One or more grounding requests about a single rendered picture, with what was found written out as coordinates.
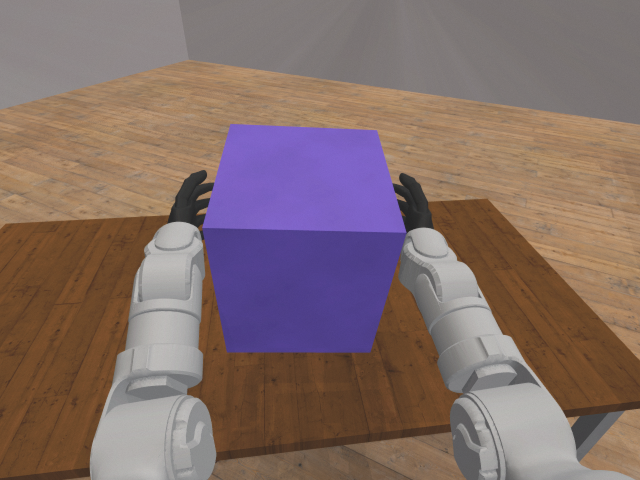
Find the left robot hand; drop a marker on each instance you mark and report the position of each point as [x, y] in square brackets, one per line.
[186, 205]

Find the right robot hand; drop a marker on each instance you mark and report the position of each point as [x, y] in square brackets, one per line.
[416, 206]

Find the right robot forearm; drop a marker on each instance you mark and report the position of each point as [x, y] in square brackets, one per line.
[473, 352]

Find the left robot forearm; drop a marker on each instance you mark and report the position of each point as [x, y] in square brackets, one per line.
[161, 357]

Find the right robot upper arm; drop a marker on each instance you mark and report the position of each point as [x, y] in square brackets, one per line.
[516, 432]

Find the carton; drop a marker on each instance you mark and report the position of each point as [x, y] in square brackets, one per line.
[303, 234]

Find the table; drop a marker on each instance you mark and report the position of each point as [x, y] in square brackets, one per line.
[65, 295]

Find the left robot upper arm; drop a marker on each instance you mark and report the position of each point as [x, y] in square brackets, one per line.
[168, 438]

